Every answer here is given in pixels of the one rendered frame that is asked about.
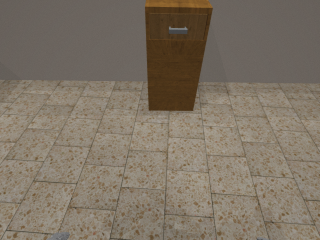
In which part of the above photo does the cabinet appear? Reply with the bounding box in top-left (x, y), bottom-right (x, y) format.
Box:
top-left (145, 0), bottom-right (213, 111)

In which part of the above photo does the drawer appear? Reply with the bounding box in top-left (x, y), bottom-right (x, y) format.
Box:
top-left (149, 13), bottom-right (208, 40)

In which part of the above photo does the handle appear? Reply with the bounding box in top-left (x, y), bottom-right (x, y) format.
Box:
top-left (169, 26), bottom-right (188, 34)

